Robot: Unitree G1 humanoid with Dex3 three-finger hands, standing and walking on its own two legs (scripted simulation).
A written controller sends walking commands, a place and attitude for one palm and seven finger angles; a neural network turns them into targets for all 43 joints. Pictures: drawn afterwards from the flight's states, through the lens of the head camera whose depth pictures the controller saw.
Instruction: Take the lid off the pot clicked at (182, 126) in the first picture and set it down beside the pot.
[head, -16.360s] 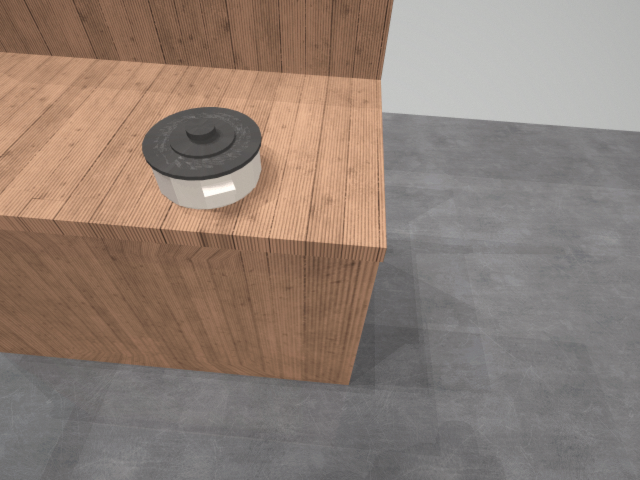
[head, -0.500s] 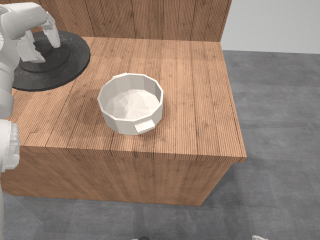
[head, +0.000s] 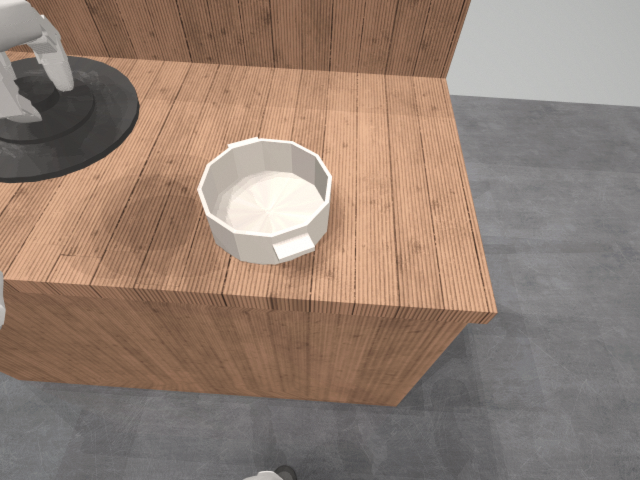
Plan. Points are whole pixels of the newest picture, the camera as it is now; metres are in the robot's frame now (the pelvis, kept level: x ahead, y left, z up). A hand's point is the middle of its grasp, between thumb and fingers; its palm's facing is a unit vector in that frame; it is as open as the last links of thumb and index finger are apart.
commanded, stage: lower the lid onto the table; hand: left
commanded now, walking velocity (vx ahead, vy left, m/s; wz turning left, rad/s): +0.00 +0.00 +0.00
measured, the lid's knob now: (31, 94) +0.49 +0.32 +0.20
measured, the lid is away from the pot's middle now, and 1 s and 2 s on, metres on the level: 0.24 0.23 0.22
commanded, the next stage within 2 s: none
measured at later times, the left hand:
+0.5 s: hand (52, 99) +0.48 +0.30 +0.20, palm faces -0.35 -0.08 -0.93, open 7.9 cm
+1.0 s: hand (62, 131) +0.48 +0.30 +0.16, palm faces -0.42 -0.10 -0.90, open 7.9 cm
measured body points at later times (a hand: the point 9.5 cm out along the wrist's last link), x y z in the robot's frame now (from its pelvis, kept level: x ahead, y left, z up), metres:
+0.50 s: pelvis +0.01 +0.00 +0.00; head +0.07 +0.01 +0.44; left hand +0.50 +0.30 +0.25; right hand +0.05 -0.28 -0.12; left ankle +0.07 +0.08 -0.73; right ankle -0.05 -0.14 -0.73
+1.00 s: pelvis +0.01 +0.00 +0.00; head +0.08 +0.01 +0.44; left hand +0.49 +0.30 +0.22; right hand +0.05 -0.29 -0.12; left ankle +0.07 +0.08 -0.73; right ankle -0.05 -0.14 -0.73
